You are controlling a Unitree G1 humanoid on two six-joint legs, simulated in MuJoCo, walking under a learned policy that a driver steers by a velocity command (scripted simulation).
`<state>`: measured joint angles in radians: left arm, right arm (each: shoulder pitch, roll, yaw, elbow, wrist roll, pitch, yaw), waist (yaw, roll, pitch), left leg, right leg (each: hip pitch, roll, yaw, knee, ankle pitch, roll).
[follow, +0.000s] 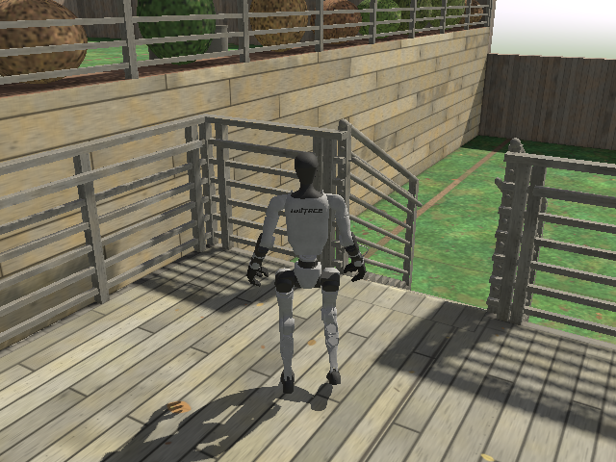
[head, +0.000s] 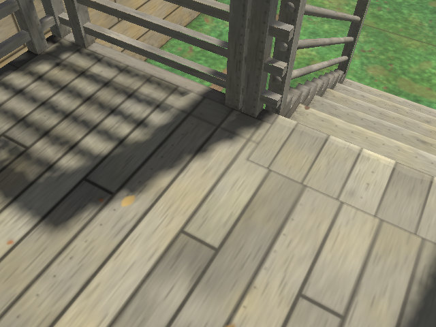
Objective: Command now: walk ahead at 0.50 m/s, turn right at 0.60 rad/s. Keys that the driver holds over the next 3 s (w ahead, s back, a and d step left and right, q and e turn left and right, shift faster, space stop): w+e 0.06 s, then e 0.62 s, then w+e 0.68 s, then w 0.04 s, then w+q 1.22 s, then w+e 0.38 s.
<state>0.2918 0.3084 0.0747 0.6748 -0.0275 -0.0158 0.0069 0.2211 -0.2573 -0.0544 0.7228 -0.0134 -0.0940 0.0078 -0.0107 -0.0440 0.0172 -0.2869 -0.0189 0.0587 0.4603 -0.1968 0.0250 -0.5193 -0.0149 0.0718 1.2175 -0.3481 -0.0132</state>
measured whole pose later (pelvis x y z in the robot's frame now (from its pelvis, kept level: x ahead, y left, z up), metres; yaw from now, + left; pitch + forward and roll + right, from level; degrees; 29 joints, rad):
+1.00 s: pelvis +0.28 -0.05 +0.01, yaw -36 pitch +2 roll -1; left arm 0.23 0.33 0.10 0.62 -0.02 0.02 0.00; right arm 0.33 -0.28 -0.06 0.74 -0.01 -0.05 -0.03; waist -0.05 -0.03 -0.03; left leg -0.15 0.04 0.05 0.37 -0.26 0.00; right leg -0.67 0.01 0.07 1.12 -0.21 0.03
